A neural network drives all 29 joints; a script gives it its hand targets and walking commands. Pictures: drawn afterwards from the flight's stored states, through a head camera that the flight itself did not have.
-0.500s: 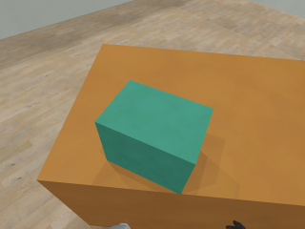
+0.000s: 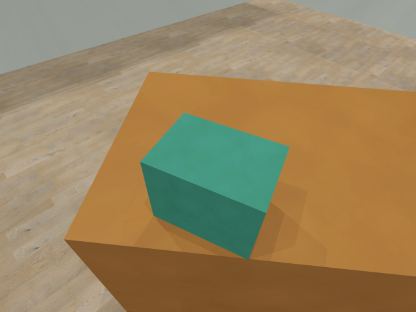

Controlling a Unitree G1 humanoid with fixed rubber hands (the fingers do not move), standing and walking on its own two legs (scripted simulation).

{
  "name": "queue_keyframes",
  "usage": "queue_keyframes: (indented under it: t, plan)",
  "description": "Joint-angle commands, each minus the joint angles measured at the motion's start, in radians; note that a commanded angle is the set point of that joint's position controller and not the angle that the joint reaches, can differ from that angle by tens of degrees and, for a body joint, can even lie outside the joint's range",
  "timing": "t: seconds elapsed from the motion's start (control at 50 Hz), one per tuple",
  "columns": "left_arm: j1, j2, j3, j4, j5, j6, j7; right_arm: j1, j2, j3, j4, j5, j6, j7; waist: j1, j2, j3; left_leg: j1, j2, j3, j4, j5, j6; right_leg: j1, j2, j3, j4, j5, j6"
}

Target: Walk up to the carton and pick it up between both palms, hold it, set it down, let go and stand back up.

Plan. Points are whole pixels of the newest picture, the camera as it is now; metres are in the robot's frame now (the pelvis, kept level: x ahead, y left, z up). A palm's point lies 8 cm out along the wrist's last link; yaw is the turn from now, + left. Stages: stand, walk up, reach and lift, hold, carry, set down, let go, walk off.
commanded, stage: walk up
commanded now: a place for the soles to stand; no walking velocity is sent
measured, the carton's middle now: (215, 184) +0.39 +0.00 +0.03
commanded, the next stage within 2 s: reach and lift in 1.16 s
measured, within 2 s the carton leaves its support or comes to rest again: neither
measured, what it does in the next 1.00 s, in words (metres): stands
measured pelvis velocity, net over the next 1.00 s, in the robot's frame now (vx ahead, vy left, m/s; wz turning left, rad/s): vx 0.03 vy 0.01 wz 0.02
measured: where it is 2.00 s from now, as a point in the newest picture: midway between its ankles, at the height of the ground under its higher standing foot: outside the picture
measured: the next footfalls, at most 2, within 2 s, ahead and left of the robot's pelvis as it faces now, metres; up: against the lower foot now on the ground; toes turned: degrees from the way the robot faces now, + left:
none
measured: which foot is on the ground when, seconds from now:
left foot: down 0.00-1.00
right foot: down 0.00-1.00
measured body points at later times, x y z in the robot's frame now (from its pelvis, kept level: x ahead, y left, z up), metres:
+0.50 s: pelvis +0.02 +0.02 +0.01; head +0.03 +0.02 +0.46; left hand +0.10 +0.27 -0.11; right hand +0.12 -0.24 -0.11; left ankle +0.02 +0.14 -0.72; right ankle +0.01 -0.14 -0.72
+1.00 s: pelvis +0.03 +0.01 +0.01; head +0.03 +0.01 +0.46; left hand +0.11 +0.27 -0.11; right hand +0.13 -0.24 -0.11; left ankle +0.02 +0.14 -0.72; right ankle +0.01 -0.14 -0.72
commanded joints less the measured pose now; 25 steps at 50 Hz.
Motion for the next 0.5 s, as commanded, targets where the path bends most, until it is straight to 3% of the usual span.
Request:
queue_keyframes:
  t: [0.0,0.02,0.04,0.06,0.08,0.12,0.16,0.2,0.34,0.48]
  plan:
    - [0.072,0.161,0.042,-0.078,-0.003,-0.061,-0.007,-0.097,-0.165,-0.031,-0.131,0.006,-0.021,-0.004,0.030,0.064,0.004,-0.075,0.063,-0.063,-0.086,0.051,0.065,0.057,-0.053,0.087,-0.301,0.314,-0.048]
    - [0.047,0.194,0.049,-0.088,0.009,-0.067,-0.004,-0.036,-0.133,-0.021,-0.121,0.011,-0.026,0.002,0.002,0.001,-0.009,-0.088,0.030,-0.033,-0.009,0.073,0.042,0.060,-0.115,0.198,-0.355,0.295,-0.083]
    - [0.019,0.215,0.054,-0.093,0.009,-0.062,0.000,-0.007,-0.126,-0.022,-0.109,0.010,-0.025,0.005,-0.012,-0.001,-0.012,-0.025,0.020,-0.009,-0.023,-0.008,0.036,-0.017,-0.159,0.246,-0.394,0.122,-0.118]
    - [-0.008,0.216,0.051,-0.090,0.007,-0.053,0.000,0.005,-0.128,-0.029,-0.106,0.002,-0.025,0.005,-0.030,0.001,0.024,0.045,0.030,-0.016,-0.069,-0.031,0.045,-0.111,-0.160,0.252,-0.402,0.002,-0.123]
    - [-0.028,0.193,0.044,-0.089,0.002,-0.047,-0.005,0.013,-0.138,-0.034,-0.105,-0.003,-0.029,0.005,-0.041,0.004,0.055,0.083,0.045,-0.041,-0.114,-0.017,0.055,-0.164,-0.127,0.208,-0.388,-0.034,-0.100]
    - [-0.018,0.146,0.030,-0.096,-0.007,-0.042,-0.012,0.005,-0.172,-0.040,-0.105,0.010,-0.043,0.007,-0.020,0.019,0.089,0.022,0.080,-0.106,-0.176,-0.004,0.071,-0.123,-0.024,0.086,-0.319,0.034,-0.049]
    - [0.035,0.118,0.021,-0.082,-0.001,-0.048,-0.013,-0.014,-0.193,-0.043,-0.111,0.019,-0.049,0.006,0.003,0.057,0.061,-0.038,0.104,-0.140,-0.219,-0.030,0.085,-0.026,0.010,0.039,-0.264,0.145,-0.029]
    - [0.047,0.120,0.023,-0.078,0.001,-0.054,-0.016,-0.021,-0.190,-0.041,-0.124,0.017,-0.049,0.000,0.008,0.052,0.012,-0.031,0.106,-0.140,-0.226,-0.026,0.086,0.029,0.009,0.032,-0.245,0.200,-0.030]
    - [0.032,0.126,0.017,-0.095,0.004,-0.061,-0.012,-0.012,-0.180,-0.033,-0.140,0.013,-0.049,-0.002,0.001,0.047,-0.096,0.068,0.089,-0.085,-0.143,0.237,0.078,0.072,-0.018,0.029,-0.230,0.369,-0.038]
    - [0.020,0.133,0.015,-0.095,0.005,-0.051,-0.009,-0.016,-0.179,-0.028,-0.147,0.015,-0.041,-0.002,0.002,0.062,-0.058,0.041,0.084,-0.078,-0.138,0.264,0.081,0.075,-0.020,0.017,-0.220,0.376,-0.034]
